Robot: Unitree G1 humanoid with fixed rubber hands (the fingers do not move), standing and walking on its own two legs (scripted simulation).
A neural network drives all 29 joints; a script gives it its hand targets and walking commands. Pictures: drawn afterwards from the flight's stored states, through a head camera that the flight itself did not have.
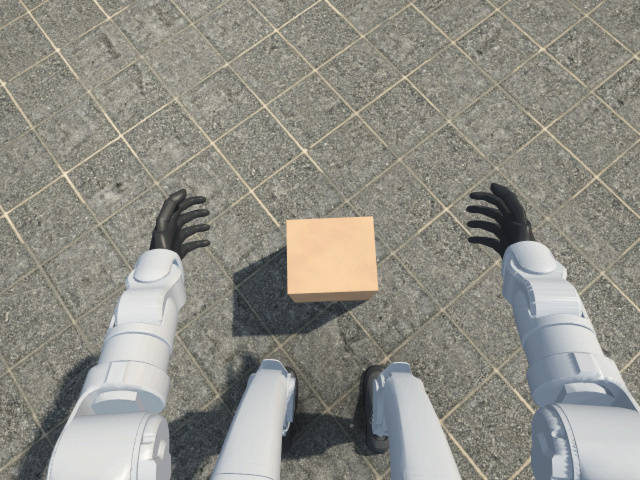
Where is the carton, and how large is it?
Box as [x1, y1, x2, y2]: [286, 216, 377, 302]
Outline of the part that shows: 372,216 286,220 287,289 288,294 295,302 368,299 377,290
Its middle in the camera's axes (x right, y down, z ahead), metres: +0.03 +0.05 +0.97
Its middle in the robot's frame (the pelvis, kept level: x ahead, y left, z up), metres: +0.47 +0.02 -0.57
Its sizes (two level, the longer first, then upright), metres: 0.200 0.171 0.205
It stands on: the floor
